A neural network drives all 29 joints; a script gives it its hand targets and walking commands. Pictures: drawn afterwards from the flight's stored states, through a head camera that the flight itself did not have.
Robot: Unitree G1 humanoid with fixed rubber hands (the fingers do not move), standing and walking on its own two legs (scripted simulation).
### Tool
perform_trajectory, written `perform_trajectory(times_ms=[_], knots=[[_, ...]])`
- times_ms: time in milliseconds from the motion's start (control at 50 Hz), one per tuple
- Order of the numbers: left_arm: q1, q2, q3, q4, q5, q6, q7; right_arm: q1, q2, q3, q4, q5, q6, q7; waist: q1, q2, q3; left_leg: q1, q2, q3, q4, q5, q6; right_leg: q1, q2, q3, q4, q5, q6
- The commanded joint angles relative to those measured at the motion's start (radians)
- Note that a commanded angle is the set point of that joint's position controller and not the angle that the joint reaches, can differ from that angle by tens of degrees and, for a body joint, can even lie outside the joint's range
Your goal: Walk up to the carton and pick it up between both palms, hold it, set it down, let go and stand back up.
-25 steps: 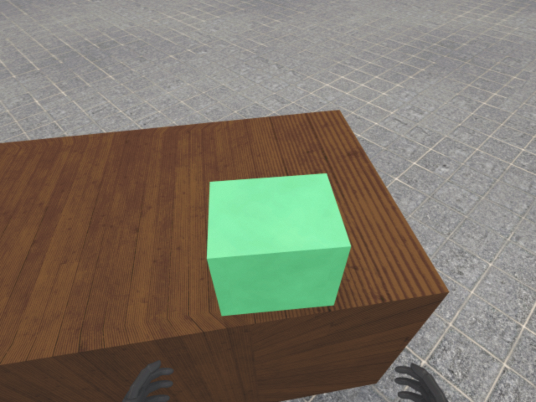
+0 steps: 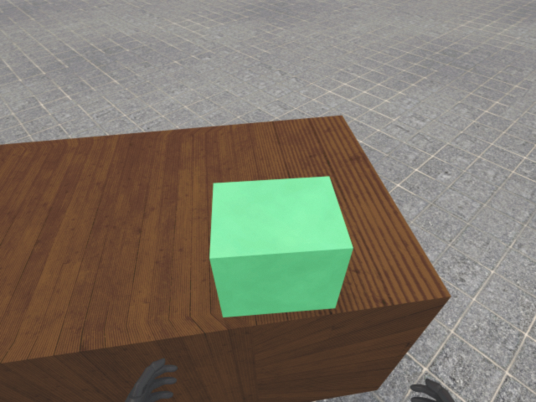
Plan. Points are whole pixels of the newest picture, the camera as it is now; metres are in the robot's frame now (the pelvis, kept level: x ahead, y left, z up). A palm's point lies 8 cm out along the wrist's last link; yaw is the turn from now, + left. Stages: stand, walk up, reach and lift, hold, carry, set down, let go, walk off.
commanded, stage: stand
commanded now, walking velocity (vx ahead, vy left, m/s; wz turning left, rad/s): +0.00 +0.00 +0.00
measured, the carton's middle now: (275, 247) +0.43 +0.02 -0.03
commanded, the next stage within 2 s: none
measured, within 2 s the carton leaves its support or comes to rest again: neither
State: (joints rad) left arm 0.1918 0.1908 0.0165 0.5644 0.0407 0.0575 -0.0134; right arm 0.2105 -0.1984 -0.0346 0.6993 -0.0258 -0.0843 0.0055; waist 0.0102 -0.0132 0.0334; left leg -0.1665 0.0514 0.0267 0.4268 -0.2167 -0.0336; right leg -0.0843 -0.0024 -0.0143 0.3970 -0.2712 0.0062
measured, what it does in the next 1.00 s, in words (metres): stands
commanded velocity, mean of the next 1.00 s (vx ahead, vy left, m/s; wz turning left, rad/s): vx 0.00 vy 0.00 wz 0.00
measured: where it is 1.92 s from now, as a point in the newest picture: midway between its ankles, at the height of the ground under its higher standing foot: outside the picture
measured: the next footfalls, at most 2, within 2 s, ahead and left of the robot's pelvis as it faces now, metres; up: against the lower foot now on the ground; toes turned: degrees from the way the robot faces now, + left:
none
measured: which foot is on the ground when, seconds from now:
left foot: down 0.00-1.00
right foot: down 0.00-1.00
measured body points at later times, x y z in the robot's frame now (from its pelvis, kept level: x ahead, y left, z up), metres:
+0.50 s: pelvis -0.01 +0.01 +0.00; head -0.03 +0.01 +0.45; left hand -0.02 +0.25 -0.15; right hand +0.00 -0.23 -0.15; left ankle +0.01 +0.14 -0.74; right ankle -0.03 -0.12 -0.74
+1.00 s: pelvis -0.02 +0.01 +0.00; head -0.03 +0.01 +0.45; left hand -0.08 +0.21 -0.17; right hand -0.04 -0.20 -0.16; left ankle +0.01 +0.14 -0.74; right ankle -0.03 -0.12 -0.74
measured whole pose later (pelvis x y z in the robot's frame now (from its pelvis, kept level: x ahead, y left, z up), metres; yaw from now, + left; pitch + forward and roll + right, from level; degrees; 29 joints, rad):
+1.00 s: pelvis -0.02 +0.01 +0.00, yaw +6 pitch -2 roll -1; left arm 0.37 0.12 0.01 1.15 0.02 0.00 0.04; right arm 0.39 -0.09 -0.02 1.13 -0.02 0.01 -0.03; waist 0.00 0.00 -0.01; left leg -0.24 0.00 -0.06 0.45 -0.18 -0.02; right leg -0.11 -0.04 -0.10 0.41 -0.27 0.02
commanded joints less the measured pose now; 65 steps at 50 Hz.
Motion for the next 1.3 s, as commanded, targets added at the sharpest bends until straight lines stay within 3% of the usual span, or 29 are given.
perform_trajectory(times_ms=[0,60,260,620,900,1280], knots=[[0.024,0.111,0.055,-0.015,-0.002,-0.069,0.006,0.080,-0.126,-0.044,-0.026,0.008,0.077,0.011,-0.004,0.040,-0.144,-0.049,0.059,-0.034,0.016,0.320,0.004,0.027,-0.077,0.029,0.011,0.320,0.025],[0.031,0.111,0.053,0.030,-0.005,-0.070,0.009,0.067,-0.121,-0.047,-0.004,-0.007,0.072,0.021,0.005,0.027,-0.084,-0.092,0.042,-0.052,0.004,0.217,0.005,-0.028,-0.080,0.032,-0.020,0.222,0.013],[0.118,0.128,0.056,0.212,-0.012,-0.088,0.035,0.176,-0.116,-0.051,0.130,-0.003,0.065,0.003,-0.002,0.021,-0.018,-0.101,0.031,-0.098,-0.040,0.159,0.024,-0.048,-0.087,0.023,-0.078,0.078,-0.006],[0.236,0.063,0.024,0.483,-0.023,-0.075,0.052,0.264,-0.034,-0.023,0.338,0.005,0.080,-0.027,-0.006,0.039,0.077,-0.131,0.010,-0.136,-0.094,0.032,0.034,-0.078,-0.086,-0.010,-0.096,0.012,-0.013],[0.268,0.012,0.006,0.573,-0.025,-0.069,0.058,0.265,0.012,-0.001,0.417,0.008,0.083,-0.036,-0.007,0.033,0.093,-0.142,0.001,-0.144,-0.088,0.030,0.033,-0.094,-0.088,-0.017,-0.084,0.006,-0.012],[0.285,-0.016,0.001,0.609,-0.025,-0.066,0.060,0.246,0.034,0.017,0.456,0.011,0.086,-0.043,-0.007,0.028,0.095,-0.139,-0.002,-0.146,-0.069,0.050,0.029,-0.105,-0.091,-0.015,-0.083,-0.003,-0.018]])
